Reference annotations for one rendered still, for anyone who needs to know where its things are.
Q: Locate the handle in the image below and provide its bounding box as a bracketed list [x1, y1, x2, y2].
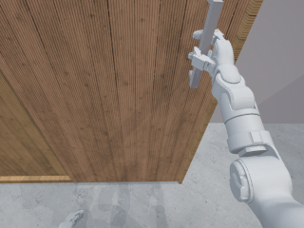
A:
[188, 0, 223, 88]

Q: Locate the right robot hand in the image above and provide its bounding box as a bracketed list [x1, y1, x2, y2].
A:
[188, 29, 235, 78]

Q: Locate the robot right upper arm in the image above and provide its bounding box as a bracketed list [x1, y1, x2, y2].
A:
[229, 155, 304, 228]

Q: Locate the right robot forearm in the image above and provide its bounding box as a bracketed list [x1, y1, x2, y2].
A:
[211, 64, 293, 193]

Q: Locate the wardrobe door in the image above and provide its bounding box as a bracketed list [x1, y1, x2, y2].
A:
[0, 0, 250, 182]
[0, 67, 68, 177]

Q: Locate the left robot hand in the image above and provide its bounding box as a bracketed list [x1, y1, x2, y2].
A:
[58, 209, 85, 228]

